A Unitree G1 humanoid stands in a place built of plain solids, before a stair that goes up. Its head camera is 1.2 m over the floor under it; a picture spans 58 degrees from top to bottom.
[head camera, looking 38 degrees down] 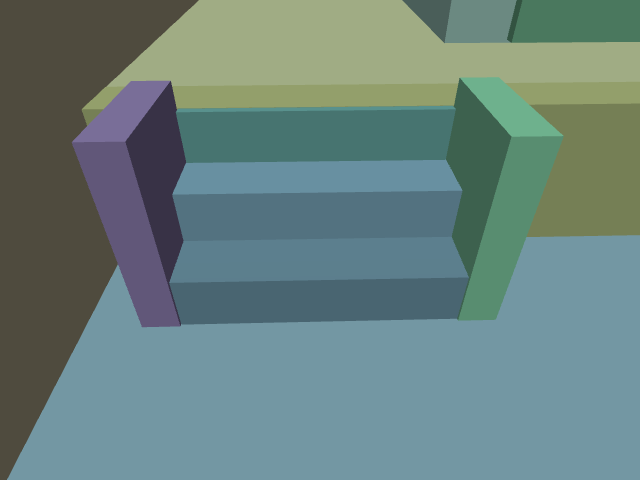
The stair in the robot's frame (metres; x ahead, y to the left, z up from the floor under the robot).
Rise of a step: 0.20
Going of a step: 0.22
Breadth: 1.00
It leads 2 degrees to the left of straight ahead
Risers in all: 3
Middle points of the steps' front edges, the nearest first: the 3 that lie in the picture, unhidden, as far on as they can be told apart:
1.05 0.00 0.21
1.27 0.01 0.41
1.49 0.01 0.62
